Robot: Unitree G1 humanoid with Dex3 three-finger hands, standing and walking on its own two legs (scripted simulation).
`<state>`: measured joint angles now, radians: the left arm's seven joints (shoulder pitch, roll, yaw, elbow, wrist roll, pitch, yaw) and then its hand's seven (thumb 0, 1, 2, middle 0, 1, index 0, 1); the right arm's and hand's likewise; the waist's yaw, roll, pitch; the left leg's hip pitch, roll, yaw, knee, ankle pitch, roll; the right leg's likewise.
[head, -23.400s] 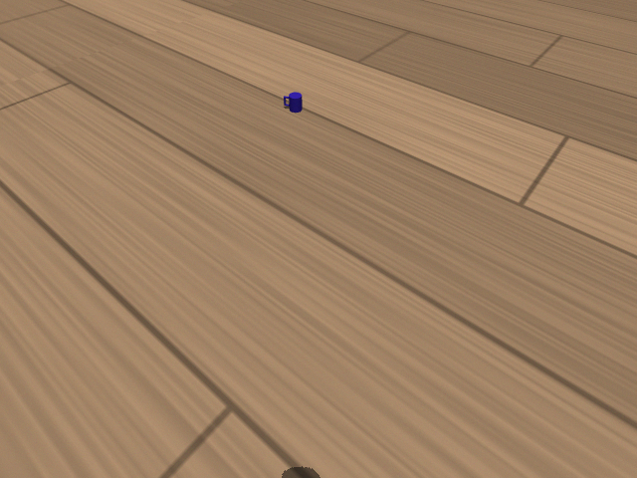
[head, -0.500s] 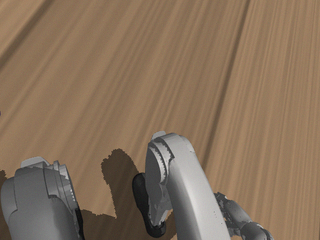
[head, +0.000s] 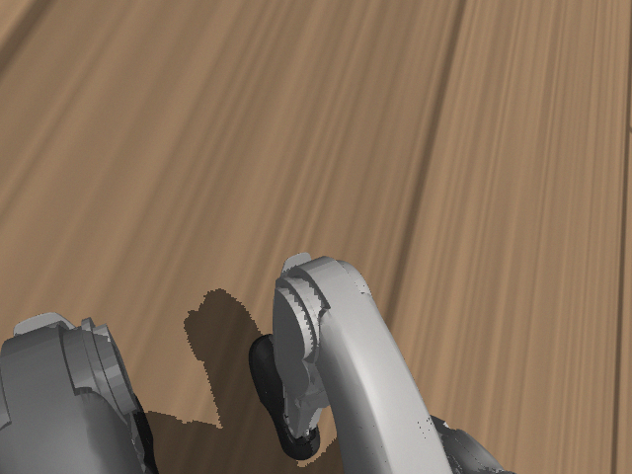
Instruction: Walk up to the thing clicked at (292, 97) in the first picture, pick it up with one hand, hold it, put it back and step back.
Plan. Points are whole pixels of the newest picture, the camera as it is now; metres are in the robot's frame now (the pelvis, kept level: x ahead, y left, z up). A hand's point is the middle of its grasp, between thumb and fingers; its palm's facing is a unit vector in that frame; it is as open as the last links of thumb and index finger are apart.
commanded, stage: rest palm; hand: left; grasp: from above
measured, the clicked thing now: out of the picture +0.42 +0.35 -0.26
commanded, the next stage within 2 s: close in 0.04 s
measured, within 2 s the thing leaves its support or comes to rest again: neither
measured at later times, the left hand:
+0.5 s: hand out of the picture +0.42 +0.35 -0.23, palm faces -0.42 -0.18 -0.89, open 13.0 cm
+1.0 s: hand out of the picture +0.42 +0.35 -0.23, palm faces -0.40 -0.18 -0.90, open 11.2 cm
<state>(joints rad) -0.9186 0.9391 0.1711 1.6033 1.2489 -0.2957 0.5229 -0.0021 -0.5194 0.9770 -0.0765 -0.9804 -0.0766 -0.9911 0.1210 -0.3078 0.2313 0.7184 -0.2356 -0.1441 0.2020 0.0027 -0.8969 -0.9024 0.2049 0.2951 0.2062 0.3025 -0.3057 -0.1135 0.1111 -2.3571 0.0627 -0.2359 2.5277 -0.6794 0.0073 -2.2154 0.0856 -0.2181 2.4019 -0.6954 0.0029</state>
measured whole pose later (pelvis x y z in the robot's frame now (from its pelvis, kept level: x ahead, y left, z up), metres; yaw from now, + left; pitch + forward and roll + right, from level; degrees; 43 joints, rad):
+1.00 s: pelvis +0.00 +0.00 +0.00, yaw -2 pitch +25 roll -14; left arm -0.98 1.01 0.13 1.72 1.28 -0.29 0.61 0.00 -0.13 0.82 -0.39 -0.95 -0.39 -0.92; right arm 0.08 -0.32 0.30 0.68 -0.26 -0.21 0.22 0.00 -0.90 -0.90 0.20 0.29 0.20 0.30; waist -0.33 -0.15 0.12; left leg -2.36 0.07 -0.26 2.55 -0.68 0.02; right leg -2.20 0.10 -0.24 2.40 -0.68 0.02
